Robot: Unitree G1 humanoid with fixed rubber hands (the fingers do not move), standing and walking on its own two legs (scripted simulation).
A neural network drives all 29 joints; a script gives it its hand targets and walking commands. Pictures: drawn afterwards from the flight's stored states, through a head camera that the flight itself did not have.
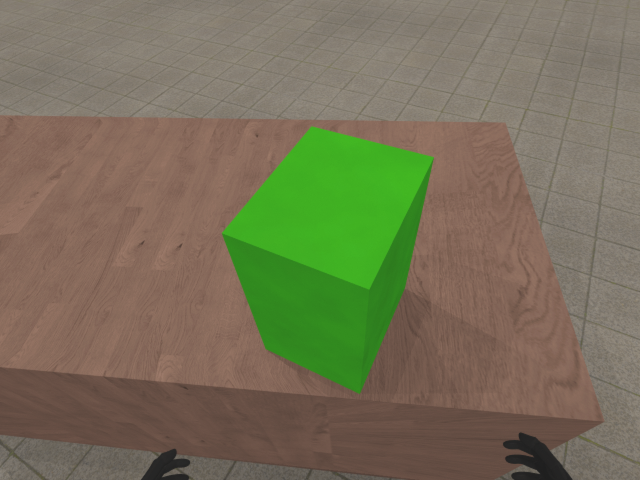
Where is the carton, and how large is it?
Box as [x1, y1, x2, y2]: [222, 126, 433, 393]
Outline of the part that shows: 311,126 226,227 222,234 265,348 359,393 405,285 433,157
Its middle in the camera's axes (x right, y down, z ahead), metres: +0.03 +0.03 +0.54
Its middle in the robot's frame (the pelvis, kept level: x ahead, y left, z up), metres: +0.38 +0.00 +0.03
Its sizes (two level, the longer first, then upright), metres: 0.202 0.163 0.286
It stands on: a pedestal, 0.64 m high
